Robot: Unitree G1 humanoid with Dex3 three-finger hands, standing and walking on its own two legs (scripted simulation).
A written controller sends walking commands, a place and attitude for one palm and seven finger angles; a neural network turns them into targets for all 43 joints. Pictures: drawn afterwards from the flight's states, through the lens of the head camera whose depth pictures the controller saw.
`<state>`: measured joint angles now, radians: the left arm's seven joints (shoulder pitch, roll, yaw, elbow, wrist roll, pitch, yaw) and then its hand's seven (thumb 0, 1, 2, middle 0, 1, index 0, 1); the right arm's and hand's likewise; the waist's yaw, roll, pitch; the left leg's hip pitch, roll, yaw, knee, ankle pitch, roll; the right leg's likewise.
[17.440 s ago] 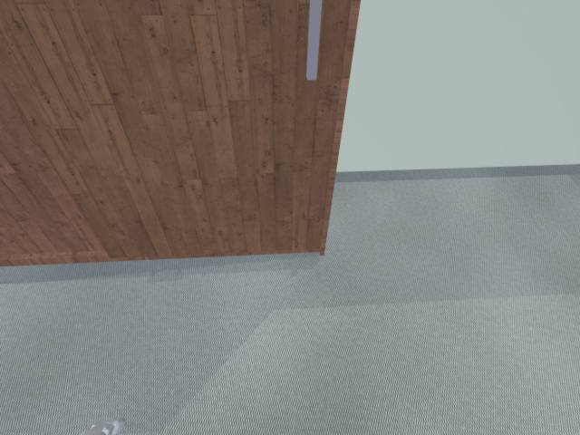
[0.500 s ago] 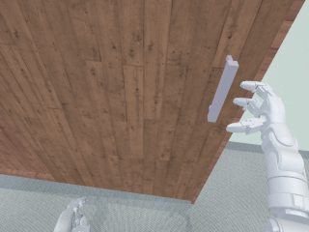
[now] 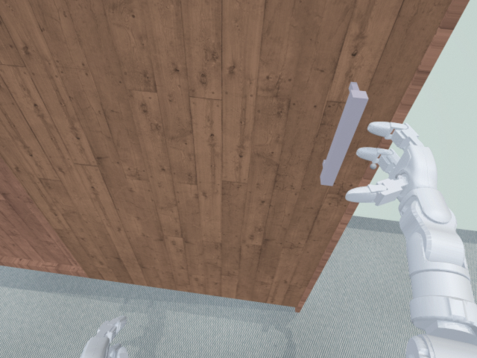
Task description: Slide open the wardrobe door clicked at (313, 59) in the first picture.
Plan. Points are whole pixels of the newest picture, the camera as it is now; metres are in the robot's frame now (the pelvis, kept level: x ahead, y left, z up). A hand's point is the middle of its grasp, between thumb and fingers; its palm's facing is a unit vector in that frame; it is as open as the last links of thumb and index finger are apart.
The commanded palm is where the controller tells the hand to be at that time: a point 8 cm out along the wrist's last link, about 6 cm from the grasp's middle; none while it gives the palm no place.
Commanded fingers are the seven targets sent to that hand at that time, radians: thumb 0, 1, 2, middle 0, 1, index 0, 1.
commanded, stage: feel for the door with the fingertips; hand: right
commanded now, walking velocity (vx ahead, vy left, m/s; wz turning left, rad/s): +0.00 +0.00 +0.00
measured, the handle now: (339, 136) +0.47 -0.15 +0.16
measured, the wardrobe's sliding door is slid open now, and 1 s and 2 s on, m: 0.00 0.00 0.00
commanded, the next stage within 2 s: slide the fingers in behind the handle in 0.76 s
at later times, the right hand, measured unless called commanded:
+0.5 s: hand (362, 156) +0.41 -0.17 +0.17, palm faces +0.09 +1.00 +0.01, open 14.0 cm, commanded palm +0.38 -0.22 +0.16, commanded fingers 0.00 0.50 -0.30 0.30 1.20 0.30 1.20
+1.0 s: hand (360, 151) +0.42 -0.17 +0.17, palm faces +0.09 +1.00 +0.01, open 13.7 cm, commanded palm +0.39 -0.21 +0.16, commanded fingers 0.00 0.50 -0.30 0.30 1.20 0.30 1.20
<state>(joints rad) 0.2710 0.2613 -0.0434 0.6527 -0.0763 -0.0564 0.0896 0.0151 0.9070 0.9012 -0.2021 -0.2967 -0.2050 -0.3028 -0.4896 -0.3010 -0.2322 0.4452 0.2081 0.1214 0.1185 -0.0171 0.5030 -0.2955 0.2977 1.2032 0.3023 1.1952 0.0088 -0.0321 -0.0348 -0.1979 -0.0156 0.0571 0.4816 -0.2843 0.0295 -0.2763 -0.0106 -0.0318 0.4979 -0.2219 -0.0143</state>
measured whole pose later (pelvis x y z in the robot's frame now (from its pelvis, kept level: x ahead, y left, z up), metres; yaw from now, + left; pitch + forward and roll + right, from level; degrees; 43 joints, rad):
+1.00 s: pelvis +0.00 +0.00 +0.00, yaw +0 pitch +1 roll +0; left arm 0.30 0.25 -0.04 0.67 -0.06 -0.04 0.07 0.01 0.91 0.90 -0.20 -0.30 -0.21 -0.30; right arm -0.64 -0.29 -0.23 0.64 0.17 0.06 0.07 -0.02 0.50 -0.30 0.35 1.24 0.35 1.24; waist 0.02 -0.03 -0.05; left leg -0.23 -0.02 0.05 0.49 -0.28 0.03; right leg -0.31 -0.01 -0.03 0.51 -0.23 -0.02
